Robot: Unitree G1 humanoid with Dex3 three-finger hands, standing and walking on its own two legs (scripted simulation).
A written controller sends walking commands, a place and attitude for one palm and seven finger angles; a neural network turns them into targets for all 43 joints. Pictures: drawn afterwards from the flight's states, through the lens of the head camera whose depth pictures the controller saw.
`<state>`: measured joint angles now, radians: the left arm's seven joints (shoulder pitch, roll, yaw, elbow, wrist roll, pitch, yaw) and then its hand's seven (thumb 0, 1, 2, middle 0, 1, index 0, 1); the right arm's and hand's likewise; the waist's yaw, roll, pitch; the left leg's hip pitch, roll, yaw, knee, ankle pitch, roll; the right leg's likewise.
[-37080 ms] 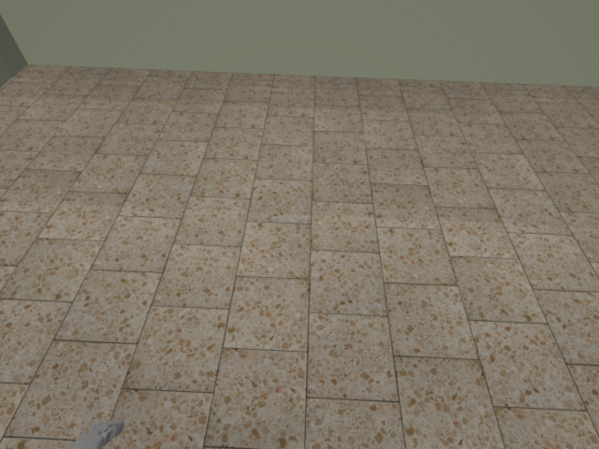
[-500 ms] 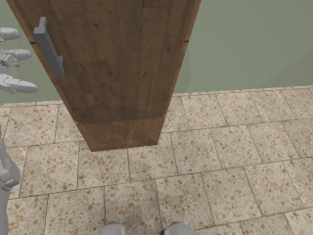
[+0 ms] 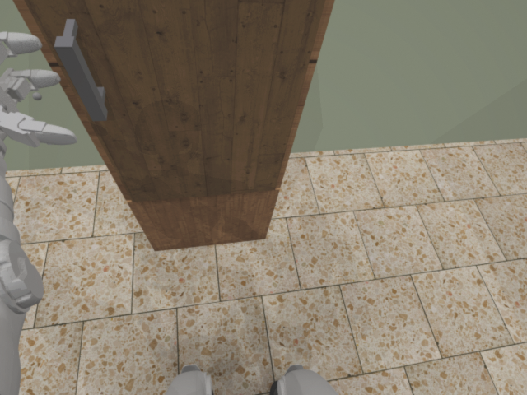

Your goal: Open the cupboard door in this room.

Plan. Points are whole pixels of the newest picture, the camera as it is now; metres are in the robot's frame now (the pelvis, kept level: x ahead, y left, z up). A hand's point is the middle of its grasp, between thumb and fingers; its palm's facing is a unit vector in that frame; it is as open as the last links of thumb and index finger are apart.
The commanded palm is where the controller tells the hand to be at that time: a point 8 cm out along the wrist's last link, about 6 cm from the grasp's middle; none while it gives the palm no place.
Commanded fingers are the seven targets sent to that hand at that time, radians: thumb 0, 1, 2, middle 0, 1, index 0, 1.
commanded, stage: slide the fingers in behind the handle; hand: left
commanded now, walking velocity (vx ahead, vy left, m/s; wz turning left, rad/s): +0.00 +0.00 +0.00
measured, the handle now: (86, 73) +0.55 +0.22 +0.12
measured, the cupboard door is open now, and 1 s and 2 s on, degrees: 0 0 0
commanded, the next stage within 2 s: close the thumb around the handle in 1.56 s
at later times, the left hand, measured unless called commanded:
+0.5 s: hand (60, 99) +0.50 +0.24 +0.12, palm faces +0.06 -1.00 +0.00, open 14.0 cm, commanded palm +0.48 +0.28 +0.12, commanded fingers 0.00 -0.50 0.30 -0.30 -1.20 -0.30 -1.20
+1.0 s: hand (92, 96) +0.51 +0.21 +0.12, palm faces +0.07 -1.00 +0.01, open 13.9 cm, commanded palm +0.49 +0.25 +0.12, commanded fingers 0.00 -0.50 0.30 -0.30 -1.20 -0.30 -1.20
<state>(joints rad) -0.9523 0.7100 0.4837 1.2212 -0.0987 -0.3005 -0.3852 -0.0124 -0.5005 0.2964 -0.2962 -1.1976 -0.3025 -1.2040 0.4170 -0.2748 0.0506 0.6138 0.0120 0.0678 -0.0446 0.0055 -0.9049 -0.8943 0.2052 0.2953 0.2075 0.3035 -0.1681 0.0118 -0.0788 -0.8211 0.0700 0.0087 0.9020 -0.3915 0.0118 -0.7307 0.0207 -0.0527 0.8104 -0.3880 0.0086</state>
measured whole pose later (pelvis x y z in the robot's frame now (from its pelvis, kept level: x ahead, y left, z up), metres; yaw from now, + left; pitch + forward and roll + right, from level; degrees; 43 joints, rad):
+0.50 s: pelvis +0.00 -0.01 +0.00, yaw +0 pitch +17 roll -3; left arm -0.94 0.68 0.46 1.23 -0.10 -0.27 -0.36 -0.01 -0.50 0.30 -0.30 -1.20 -0.30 -1.21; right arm 0.43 -0.28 0.04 0.62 0.02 0.06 -0.04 0.01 -0.91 -0.89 0.20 0.30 0.21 0.30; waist -0.18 0.02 -0.08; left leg -0.81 0.08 0.00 0.89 -0.39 0.00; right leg -0.72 0.03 -0.06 0.80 -0.39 0.00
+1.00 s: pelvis +0.01 -0.01 +0.00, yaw +1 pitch +17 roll -3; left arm -0.94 0.53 0.40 1.18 -0.10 -0.29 -0.24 -0.01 -0.50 0.30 -0.31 -1.21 -0.32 -1.22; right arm 0.41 -0.26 0.03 0.63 0.00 0.05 -0.01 0.01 -0.91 -0.89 0.20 0.30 0.21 0.30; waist -0.16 0.03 -0.10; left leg -0.78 0.06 0.00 0.88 -0.39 0.00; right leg -0.70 0.02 -0.05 0.81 -0.40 0.00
